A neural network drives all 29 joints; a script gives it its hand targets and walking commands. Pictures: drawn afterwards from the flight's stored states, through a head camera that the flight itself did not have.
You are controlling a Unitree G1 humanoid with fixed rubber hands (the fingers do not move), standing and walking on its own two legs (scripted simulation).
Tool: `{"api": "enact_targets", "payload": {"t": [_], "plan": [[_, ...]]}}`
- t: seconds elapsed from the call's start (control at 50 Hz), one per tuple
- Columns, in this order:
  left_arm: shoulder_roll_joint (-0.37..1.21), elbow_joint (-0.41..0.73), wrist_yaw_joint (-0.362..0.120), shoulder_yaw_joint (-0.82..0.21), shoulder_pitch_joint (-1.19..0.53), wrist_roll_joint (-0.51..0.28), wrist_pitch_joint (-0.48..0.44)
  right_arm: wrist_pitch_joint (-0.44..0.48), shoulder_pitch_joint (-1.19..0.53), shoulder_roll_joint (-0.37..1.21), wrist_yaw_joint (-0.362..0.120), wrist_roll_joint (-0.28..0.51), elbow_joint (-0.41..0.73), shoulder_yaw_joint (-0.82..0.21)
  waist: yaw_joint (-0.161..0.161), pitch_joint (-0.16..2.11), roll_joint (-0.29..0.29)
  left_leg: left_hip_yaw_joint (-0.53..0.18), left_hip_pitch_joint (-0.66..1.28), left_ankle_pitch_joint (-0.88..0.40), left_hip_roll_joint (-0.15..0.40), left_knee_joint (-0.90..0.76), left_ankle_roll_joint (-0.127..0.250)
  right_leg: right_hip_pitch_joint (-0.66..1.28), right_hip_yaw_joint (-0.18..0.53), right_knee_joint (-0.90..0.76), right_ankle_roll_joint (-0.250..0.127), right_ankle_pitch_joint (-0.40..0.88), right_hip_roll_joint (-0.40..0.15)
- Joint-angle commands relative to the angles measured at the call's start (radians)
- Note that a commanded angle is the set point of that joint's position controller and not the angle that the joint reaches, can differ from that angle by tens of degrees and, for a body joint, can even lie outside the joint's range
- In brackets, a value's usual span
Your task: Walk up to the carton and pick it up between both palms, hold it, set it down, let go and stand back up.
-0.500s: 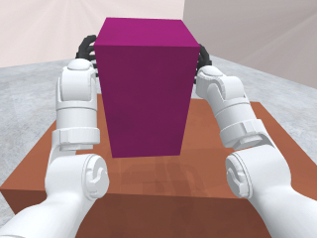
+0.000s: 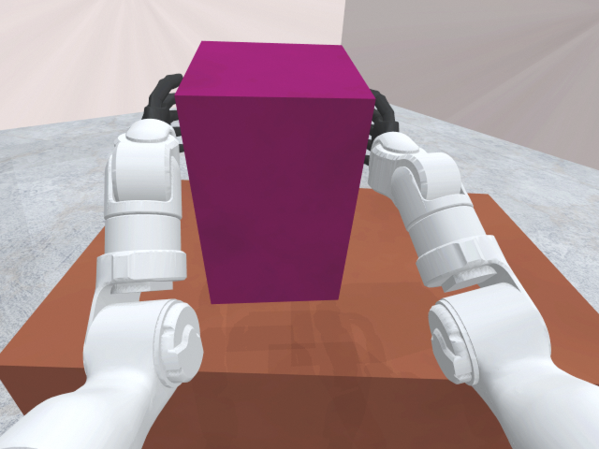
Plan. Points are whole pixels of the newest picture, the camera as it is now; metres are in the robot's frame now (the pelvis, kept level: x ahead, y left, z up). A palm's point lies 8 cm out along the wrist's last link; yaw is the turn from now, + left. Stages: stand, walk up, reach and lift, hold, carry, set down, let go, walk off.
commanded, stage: hold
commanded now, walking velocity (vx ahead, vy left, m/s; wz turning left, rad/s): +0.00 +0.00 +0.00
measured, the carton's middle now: (274, 178) +0.37 +0.00 +0.26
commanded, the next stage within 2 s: none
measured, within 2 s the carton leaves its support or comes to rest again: neither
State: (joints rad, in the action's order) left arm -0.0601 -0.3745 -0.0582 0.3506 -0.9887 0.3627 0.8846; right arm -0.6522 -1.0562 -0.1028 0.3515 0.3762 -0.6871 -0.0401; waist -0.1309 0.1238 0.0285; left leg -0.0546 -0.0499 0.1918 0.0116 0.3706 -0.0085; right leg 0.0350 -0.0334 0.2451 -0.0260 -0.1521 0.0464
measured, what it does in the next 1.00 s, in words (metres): stands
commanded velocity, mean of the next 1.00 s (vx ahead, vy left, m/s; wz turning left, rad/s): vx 0.00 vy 0.00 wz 0.00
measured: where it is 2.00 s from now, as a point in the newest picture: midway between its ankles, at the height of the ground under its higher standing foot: outside the picture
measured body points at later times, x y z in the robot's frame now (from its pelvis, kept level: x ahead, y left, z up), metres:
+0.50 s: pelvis -0.01 +0.00 +0.00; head -0.11 +0.02 +0.44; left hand +0.38 +0.14 +0.33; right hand +0.36 -0.13 +0.32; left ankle +0.02 +0.12 -0.75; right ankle +0.00 -0.10 -0.75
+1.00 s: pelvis +0.00 +0.00 +0.00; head -0.11 +0.03 +0.44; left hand +0.38 +0.14 +0.33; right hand +0.36 -0.14 +0.32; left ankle +0.02 +0.12 -0.75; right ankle +0.00 -0.10 -0.75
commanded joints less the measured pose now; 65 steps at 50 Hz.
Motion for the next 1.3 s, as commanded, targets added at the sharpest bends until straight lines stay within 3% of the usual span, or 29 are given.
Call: {"api": "enact_targets", "payload": {"t": [0.0,0.22,0.34,0.54,0.7,0.78,1.04,1.28], "plan": [[0.643,0.069,-0.149,-0.348,-0.622,-0.200,-0.038,0.063,-0.775,0.551,-0.150,0.157,0.351,-0.190,-0.009,0.271,-0.103,0.030,0.012,-0.230,-0.046,-0.050,-0.051,0.090,0.020,0.014,0.049,0.216,0.038],[0.606,0.000,-0.134,-0.286,-0.638,-0.179,-0.042,0.072,-0.818,0.577,-0.170,0.129,0.310,-0.183,0.035,0.262,-0.035,0.043,-0.019,-0.121,-0.046,-0.082,-0.012,0.063,0.025,-0.004,0.054,0.117,0.033],[0.601,-0.040,-0.147,-0.284,-0.644,-0.186,-0.048,0.071,-0.813,0.571,-0.161,0.109,0.291,-0.152,0.008,0.258,-0.043,0.047,-0.027,-0.076,-0.052,-0.083,-0.011,0.053,0.035,-0.012,0.059,0.119,0.020],[0.610,-0.033,-0.162,-0.302,-0.644,-0.192,-0.050,0.067,-0.807,0.558,-0.147,0.125,0.292,-0.149,-0.010,0.259,-0.087,0.037,-0.024,-0.129,-0.054,-0.067,-0.032,0.074,0.031,0.000,0.058,0.178,0.019],[0.621,0.021,-0.152,-0.313,-0.635,-0.197,-0.048,0.065,-0.800,0.561,-0.149,0.153,0.326,-0.180,0.000,0.285,-0.077,0.031,0.010,-0.216,-0.050,-0.050,-0.041,0.091,0.022,0.011,0.057,0.224,0.034],[0.614,0.025,-0.147,-0.302,-0.635,-0.194,-0.048,0.065,-0.800,0.571,-0.154,0.153,0.332,-0.191,0.013,0.283,-0.053,0.034,0.011,-0.208,-0.050,-0.052,-0.033,0.081,0.023,0.006,0.059,0.208,0.034],[0.617,-0.014,-0.144,-0.298,-0.645,-0.189,-0.045,0.065,-0.811,0.562,-0.164,0.128,0.296,-0.163,0.012,0.256,-0.063,0.039,-0.016,-0.133,-0.046,-0.072,-0.026,0.053,0.029,-0.006,0.050,0.132,0.030],[0.597,-0.036,-0.153,-0.283,-0.650,-0.188,-0.052,0.062,-0.809,0.569,-0.152,0.125,0.284,-0.155,0.004,0.258,-0.060,0.038,-0.022,-0.112,-0.053,-0.071,-0.022,0.062,0.034,-0.005,0.061,0.157,0.018]]}}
